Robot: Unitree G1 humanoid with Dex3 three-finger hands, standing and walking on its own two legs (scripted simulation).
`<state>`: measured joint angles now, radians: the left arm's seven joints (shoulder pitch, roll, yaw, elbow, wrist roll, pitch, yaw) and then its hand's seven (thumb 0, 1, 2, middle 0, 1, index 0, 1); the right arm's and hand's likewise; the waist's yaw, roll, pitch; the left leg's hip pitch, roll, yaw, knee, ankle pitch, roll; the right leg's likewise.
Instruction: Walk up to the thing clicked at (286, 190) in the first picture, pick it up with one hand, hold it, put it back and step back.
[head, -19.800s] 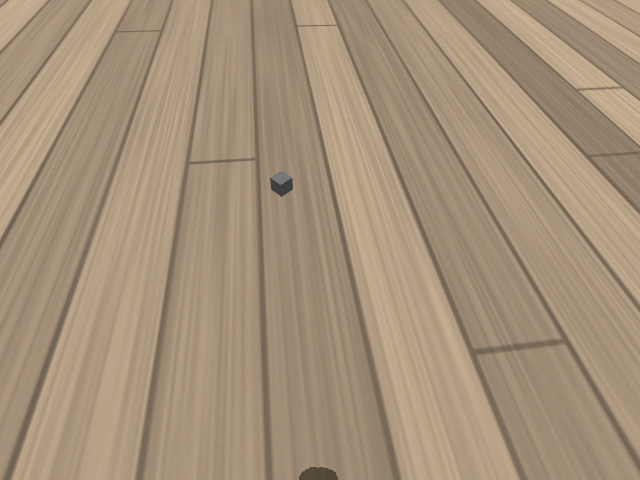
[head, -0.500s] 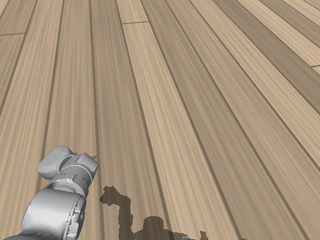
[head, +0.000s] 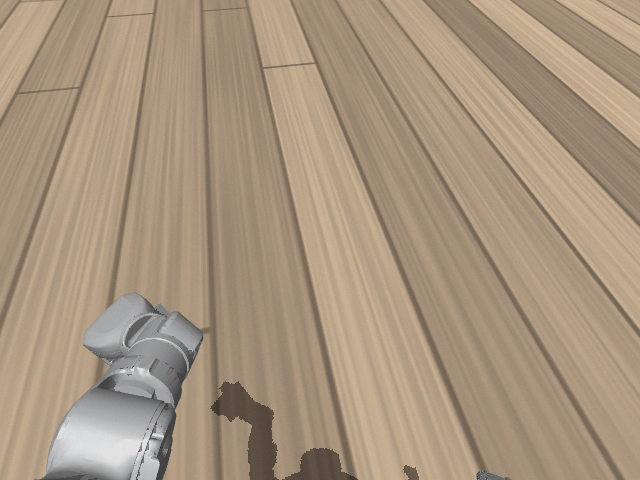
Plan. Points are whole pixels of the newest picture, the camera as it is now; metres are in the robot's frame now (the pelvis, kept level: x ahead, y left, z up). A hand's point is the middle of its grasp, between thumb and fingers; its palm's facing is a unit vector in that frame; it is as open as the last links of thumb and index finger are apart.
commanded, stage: hold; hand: left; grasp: from above
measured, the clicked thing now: (156, 345) +0.35 +0.24 -0.10
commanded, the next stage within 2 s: crouch in 1.34 s
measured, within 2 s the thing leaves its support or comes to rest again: neither
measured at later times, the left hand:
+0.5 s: hand (148, 343) +0.32 +0.22 -0.03, palm faces -0.22 -0.40 -0.89, open 9.8 cm
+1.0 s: hand (149, 346) +0.31 +0.22 -0.02, palm faces -0.21 -0.40 -0.89, open 9.7 cm
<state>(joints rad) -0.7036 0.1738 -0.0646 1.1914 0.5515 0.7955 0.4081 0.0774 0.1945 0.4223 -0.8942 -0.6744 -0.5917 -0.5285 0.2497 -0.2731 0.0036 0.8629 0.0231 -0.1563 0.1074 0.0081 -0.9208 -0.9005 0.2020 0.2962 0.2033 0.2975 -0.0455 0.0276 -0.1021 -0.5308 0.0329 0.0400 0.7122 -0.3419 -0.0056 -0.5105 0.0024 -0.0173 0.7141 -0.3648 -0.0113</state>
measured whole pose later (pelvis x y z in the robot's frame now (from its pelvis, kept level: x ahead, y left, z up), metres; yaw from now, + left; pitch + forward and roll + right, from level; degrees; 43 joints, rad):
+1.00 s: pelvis +0.00 -0.01 +0.02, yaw +0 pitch +5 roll +0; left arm -0.65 0.13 -0.12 1.07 0.53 0.91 0.37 0.06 0.17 0.46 -0.94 -0.65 -0.59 -0.53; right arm 0.17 -0.27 0.02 0.84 0.04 -0.13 0.11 0.01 -0.92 -0.90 0.20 0.30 0.20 0.30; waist 0.00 0.04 -0.09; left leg -0.36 0.04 0.05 0.54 -0.27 -0.02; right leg -0.35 0.01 -0.01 0.56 -0.30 -0.02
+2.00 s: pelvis -0.02 +0.00 -0.05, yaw -1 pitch +20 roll +0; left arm -0.81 0.19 0.02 1.41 0.64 0.64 0.59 0.07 0.18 0.45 -0.94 -0.71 -0.59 -0.52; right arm 0.22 -0.27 -0.04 0.87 -0.04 -0.18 0.14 0.01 -0.87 -0.89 0.20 0.30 0.20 0.30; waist -0.09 -0.03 -0.14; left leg -0.93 0.06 0.03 1.01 -0.43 -0.01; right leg -0.91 0.02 -0.02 1.01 -0.44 -0.02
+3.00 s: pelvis -0.09 +0.00 -0.38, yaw -6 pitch +40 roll -4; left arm -1.34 0.59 0.33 1.67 0.71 0.51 0.68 0.10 0.19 0.33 -1.05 -0.47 -0.70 -0.40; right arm 0.15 -0.30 0.01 0.88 -0.14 -0.19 0.28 0.00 -0.91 -0.90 0.20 0.30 0.20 0.30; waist -0.30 0.05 -0.06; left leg -2.27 0.10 -0.07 2.25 -0.67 0.00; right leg -2.23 0.04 -0.09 2.21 -0.67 -0.03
